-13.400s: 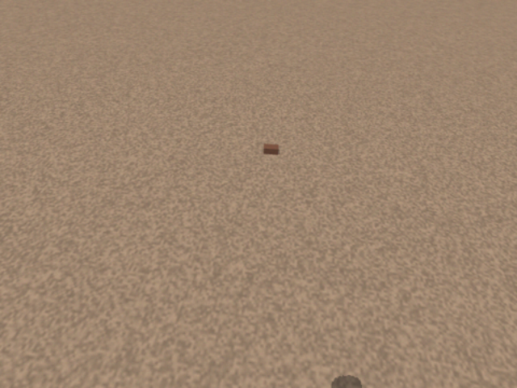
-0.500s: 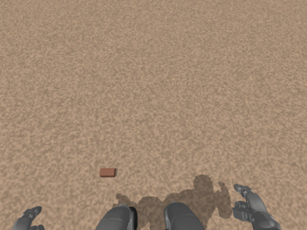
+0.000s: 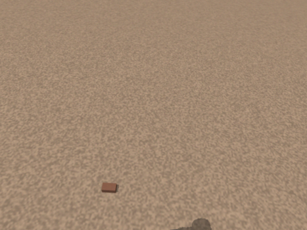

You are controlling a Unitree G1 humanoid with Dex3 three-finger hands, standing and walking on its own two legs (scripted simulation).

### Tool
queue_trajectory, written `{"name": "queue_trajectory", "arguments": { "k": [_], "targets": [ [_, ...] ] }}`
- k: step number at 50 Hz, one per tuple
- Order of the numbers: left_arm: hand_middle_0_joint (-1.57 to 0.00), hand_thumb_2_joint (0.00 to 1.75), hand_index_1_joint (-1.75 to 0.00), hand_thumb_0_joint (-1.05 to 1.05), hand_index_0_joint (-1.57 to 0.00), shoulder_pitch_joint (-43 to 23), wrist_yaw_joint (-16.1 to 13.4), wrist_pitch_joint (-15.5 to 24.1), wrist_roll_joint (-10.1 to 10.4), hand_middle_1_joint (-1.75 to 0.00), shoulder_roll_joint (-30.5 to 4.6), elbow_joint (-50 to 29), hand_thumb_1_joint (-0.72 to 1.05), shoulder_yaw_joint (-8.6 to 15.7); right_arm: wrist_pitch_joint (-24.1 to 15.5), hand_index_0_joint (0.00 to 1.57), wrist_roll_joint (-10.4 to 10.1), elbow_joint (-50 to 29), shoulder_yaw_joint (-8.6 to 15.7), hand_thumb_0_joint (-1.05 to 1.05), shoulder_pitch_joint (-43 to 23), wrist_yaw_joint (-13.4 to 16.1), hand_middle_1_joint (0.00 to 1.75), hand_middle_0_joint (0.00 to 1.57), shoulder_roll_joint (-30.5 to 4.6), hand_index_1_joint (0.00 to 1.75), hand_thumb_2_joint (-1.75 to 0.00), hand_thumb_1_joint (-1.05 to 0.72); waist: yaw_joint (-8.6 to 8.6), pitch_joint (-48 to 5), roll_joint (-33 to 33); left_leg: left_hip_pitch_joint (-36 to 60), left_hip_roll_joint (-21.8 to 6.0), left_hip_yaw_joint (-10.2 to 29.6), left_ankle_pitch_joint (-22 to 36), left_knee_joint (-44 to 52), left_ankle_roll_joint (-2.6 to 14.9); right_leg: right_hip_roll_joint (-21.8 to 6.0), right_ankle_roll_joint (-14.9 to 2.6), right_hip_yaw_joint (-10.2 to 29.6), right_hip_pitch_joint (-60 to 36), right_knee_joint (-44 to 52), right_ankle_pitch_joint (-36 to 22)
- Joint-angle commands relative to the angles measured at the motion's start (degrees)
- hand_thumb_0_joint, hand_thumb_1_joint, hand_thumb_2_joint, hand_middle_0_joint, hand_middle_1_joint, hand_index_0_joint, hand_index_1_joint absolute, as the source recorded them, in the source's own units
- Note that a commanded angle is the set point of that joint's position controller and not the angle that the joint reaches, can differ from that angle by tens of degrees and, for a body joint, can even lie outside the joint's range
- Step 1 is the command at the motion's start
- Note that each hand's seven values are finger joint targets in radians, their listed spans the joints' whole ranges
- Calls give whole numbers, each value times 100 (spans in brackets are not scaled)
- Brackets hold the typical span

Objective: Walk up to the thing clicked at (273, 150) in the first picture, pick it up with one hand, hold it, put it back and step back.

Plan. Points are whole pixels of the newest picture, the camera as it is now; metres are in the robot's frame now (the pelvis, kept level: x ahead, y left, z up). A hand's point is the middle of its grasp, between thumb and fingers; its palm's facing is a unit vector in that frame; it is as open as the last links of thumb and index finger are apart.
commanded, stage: walk up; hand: left
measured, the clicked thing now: (109, 187) +0.50 +0.21 -0.74
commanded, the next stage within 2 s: none
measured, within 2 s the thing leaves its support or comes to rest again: neither
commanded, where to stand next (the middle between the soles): +0.10 -0.02 m, yaw -2 degrees
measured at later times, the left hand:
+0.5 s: hand out of the picture +0.14 +0.24 -0.15, palm faces -0.04 -0.92 -0.39, open 7.4 cm
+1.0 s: hand out of the picture +0.09 +0.27 -0.16, palm faces -0.06 -0.94 -0.34, open 7.4 cm
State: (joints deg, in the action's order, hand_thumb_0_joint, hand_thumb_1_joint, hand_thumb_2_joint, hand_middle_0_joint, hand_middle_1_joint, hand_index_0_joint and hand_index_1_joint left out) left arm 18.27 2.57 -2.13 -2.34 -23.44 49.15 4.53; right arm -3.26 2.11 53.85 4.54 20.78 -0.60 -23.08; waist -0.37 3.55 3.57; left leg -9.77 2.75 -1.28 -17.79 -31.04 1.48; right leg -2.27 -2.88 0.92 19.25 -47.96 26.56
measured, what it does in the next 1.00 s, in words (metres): steps on the spot: right foot, then right foot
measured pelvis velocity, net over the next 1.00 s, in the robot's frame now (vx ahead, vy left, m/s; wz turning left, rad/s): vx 0.02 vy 0.01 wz -0.03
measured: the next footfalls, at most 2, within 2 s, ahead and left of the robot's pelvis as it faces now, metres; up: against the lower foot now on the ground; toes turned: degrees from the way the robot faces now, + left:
right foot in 0.28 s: +0.17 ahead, -0.16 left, +0.00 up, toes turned -3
right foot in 0.76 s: +0.10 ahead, -0.14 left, +0.00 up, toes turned -4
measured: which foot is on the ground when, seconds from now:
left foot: down 0.00-1.00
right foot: up 0.00-0.26, down 0.28-0.56, up 0.58-0.74, down 0.76-1.00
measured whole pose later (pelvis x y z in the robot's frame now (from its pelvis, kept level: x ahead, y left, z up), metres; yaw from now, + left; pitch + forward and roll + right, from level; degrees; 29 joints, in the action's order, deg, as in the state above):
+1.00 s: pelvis +0.02 +0.01 -0.01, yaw -2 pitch -3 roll +1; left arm 11.4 1.2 -0.3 -0.8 -21.6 58.4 1.1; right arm -3.5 1.5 56.9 2.9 12.6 -0.4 -22.6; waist -0.1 4.4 1.5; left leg -13.7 0.9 -2.3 -20.4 -37.2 1.8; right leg -0.6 -1.5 2.9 19.4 -44.8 24.5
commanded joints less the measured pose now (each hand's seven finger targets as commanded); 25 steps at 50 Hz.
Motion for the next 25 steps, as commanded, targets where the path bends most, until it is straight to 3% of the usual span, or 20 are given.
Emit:
{"name": "queue_trajectory", "arguments": {
  "k": [1,2,4,7,9,10,11,12,13,14,15,16,17,18,20,21,23,25],
  "targets": [
    [-20,90,-30,0,-20,-497,14,256,143,-30,-1236,-540,90,277,-307,20,-93,-593,341,0,-1,169,30,20,-1654,30,-90,-90,151,840,-483,560,-2100,2870,-1939,2129,979,-115,53,1118,2440,-1124,-459],
    [-20,90,-30,0,-20,-250,30,260,150,-30,-1297,-401,90,305,-319,20,-94,-668,299,0,-135,186,30,20,-1535,30,-90,-90,75,724,-734,457,-1847,2252,-1373,2003,855,-153,120,1006,2099,-1018,-732],
    [-20,90,-30,0,-20,-75,47,274,149,-30,-1214,-227,90,265,-329,20,-110,-724,248,0,-238,140,30,20,-1416,30,-90,-90,100,667,-1194,-112,-1613,1352,-389,1971,886,-85,259,579,1396,-645,-945],
    [-20,90,-30,0,-20,-469,9,333,191,-30,-916,-156,90,158,-198,20,-57,-761,132,0,-546,104,30,20,-1237,30,-90,-90,56,710,-1414,-925,-1286,422,1334,1486,786,-68,339,108,276,363,-1145],
    [-20,90,-30,0,-20,-597,-91,379,239,-30,-888,-72,90,133,-47,20,-104,-728,120,0,-478,102,30,20,-1252,30,-90,-90,120,510,-1606,-909,-1301,403,2619,956,775,37,322,-257,-220,693,-1431],
    [-20,90,-30,0,-20,-503,-158,413,263,-30,-840,0,90,119,32,20,-162,-736,127,0,-543,108,30,20,-1252,30,-90,-90,47,319,-1587,-788,-1263,379,3018,533,732,111,271,-346,-496,1032,-1681],
    [-20,90,-30,0,-20,-380,-216,439,262,-30,-852,139,90,118,118,20,-207,-752,116,0,-656,110,30,20,-1218,30,-90,-90,-37,135,-1340,-891,-1073,212,2869,91,653,252,254,-519,-918,1423,-2091],
    [-20,90,-30,0,-20,-180,-267,474,240,-30,-926,250,90,131,188,20,-262,-766,76,0,-707,109,30,20,-1091,30,-90,-90,-166,-42,-1063,-985,-887,122,2349,-458,506,298,233,-496,-1337,1742,-2403],
    [-20,90,-30,0,-20,-172,-302,517,198,-30,-1132,247,90,168,229,20,-300,-703,6,0,-458,116,30,20,-864,30,-90,-90,-208,-186,-339,-1250,-678,62,1584,-1128,332,-3,164,-81,-1673,2074,-2969],
    [-20,90,-30,0,-20,-94,-341,577,149,-30,-1497,174,90,251,231,20,-343,-720,-87,0,-162,125,30,20,-657,30,-90,-90,-182,-579,614,-1626,-255,41,33,-2155,102,-1228,-251,1552,-1945,2368,-4023],
    [-20,90,-30,0,-20,-378,-345,595,205,-30,-1588,33,90,185,333,20,-312,-632,-77,0,76,175,30,20,-706,30,-90,-90,7,-756,477,-1143,-196,614,-1630,-2574,60,-2084,-935,2535,-1183,2644,-3742],
    [-20,90,-30,0,-20,-681,-388,551,193,-30,-1685,23,90,184,419,20,-272,-538,68,0,-105,212,30,20,-1043,30,-90,-90,11,-634,417,-960,-327,761,-1929,-2899,59,-2063,-1216,2638,-547,2663,-2544],
    [-20,90,-30,0,-20,-953,-413,511,174,-30,-1624,-26,90,167,432,20,-276,-467,96,0,-175,200,30,20,-1092,30,-90,-90,77,-556,448,-951,-428,843,-1869,-2875,39,-1882,-1140,2266,-241,2684,-1864],
    [-20,90,-30,0,-20,-1143,-429,478,163,-30,-1586,-36,90,149,442,20,-298,-371,124,0,-144,176,30,20,-1139,30,-90,-90,107,-515,451,-992,-434,786,-1643,-2825,19,-1601,-938,1880,-127,2664,-1158],
    [-20,90,-30,0,-20,-1299,-431,396,77,-30,-1644,-40,90,202,470,20,-228,-203,165,0,-19,106,30,20,-1169,30,-90,-90,117,-490,956,-1015,-451,391,-1239,-2444,-54,-1393,-821,1568,150,2670,-147],
    [-20,90,-30,0,-20,-1256,-428,371,59,-30,-1591,-3,90,205,473,20,-196,-152,163,0,-107,73,30,20,-1148,30,-90,-90,54,-460,945,-1027,-403,277,-1287,-2167,-61,-1325,-803,1494,188,2681,145],
    [-20,90,-30,0,-20,-1333,-416,310,63,-30,-1611,20,90,228,458,20,-147,-48,154,0,-91,20,30,20,-1078,30,-90,-90,43,-518,927,-737,-291,-28,-1191,-1535,-67,-1272,-773,1355,370,2551,80],
    [-20,90,-30,0,-20,-1545,-396,231,112,-30,-1488,5,90,189,418,20,-91,106,190,0,62,-5,30,20,-1063,30,-90,-90,200,-526,760,-189,-177,-208,-603,-641,-24,-1103,-530,1141,816,2221,335]
  ]
}}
